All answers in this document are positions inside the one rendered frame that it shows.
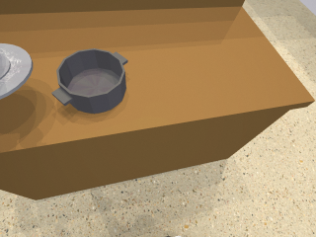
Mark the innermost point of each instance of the pot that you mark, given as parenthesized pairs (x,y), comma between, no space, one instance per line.
(91,80)

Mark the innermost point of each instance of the table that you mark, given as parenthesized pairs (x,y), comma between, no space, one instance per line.
(201,78)

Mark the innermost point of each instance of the lid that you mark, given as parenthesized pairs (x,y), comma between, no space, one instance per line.
(16,67)

